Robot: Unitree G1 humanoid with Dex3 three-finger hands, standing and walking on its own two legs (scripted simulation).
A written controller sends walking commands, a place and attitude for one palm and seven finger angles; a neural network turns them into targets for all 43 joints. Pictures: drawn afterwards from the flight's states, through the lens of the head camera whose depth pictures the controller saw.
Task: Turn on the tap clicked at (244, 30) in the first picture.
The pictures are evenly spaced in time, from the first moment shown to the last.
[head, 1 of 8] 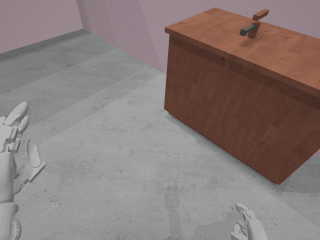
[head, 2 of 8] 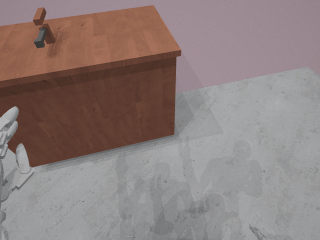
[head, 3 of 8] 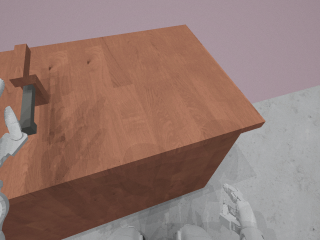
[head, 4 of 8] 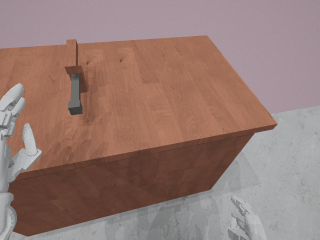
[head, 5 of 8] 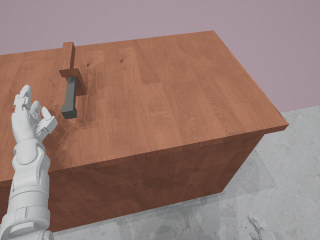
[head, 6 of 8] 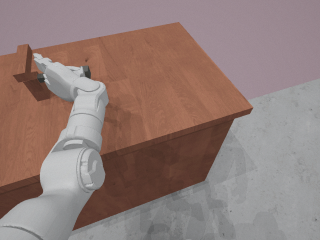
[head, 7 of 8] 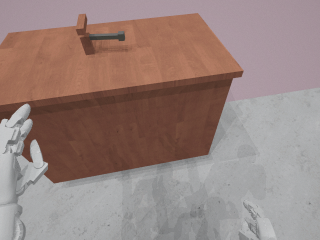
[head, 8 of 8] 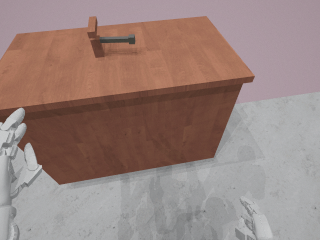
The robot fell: no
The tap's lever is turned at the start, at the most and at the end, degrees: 0 81 81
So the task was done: yes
